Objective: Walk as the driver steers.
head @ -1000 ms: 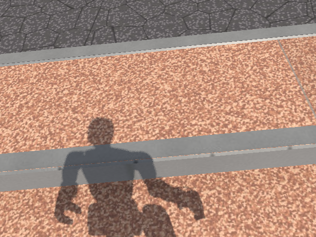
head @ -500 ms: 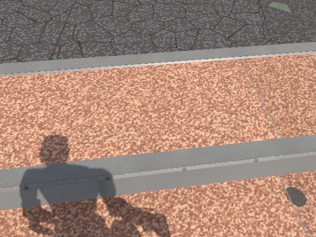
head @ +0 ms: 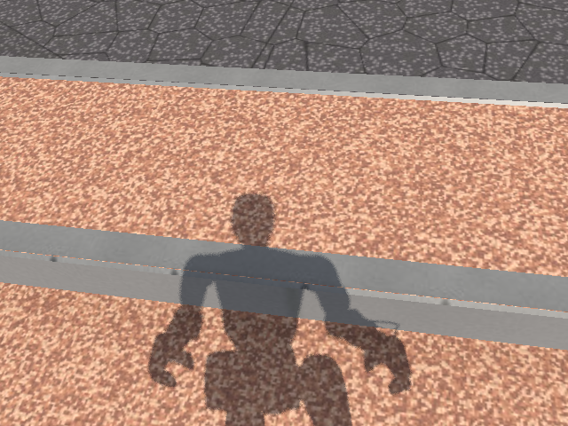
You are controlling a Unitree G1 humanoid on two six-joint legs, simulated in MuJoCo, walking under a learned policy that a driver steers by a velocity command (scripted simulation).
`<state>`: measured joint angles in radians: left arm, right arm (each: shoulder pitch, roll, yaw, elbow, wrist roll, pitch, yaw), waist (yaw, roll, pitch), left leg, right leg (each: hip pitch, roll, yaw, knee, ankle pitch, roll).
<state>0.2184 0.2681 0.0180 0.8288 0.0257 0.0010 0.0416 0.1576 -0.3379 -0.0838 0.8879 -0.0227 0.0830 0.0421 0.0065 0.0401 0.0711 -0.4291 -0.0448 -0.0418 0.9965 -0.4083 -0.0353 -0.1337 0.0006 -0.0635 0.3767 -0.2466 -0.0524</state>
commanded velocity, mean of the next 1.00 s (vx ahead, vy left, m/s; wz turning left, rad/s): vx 0.41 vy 0.00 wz -0.21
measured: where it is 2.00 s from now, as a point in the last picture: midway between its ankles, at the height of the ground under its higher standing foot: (332, 198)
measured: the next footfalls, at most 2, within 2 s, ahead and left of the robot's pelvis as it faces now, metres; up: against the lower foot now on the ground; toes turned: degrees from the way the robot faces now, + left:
left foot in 0.26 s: +0.10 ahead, +0.15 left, +0.00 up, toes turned +7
right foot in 0.74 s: +0.41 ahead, -0.02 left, +0.00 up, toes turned -13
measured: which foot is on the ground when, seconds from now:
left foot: up 0.00-0.24, down 0.26-0.76, up 0.78-1.00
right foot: down 0.00-0.26, up 0.28-0.72, down 0.74-1.00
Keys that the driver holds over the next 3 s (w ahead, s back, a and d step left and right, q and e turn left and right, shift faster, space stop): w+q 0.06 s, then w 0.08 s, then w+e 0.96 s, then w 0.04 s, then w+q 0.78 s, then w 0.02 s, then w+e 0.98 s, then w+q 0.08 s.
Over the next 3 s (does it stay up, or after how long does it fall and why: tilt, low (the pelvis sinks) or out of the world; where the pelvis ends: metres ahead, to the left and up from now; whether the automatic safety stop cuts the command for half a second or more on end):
stays up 1.52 -0.15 0.14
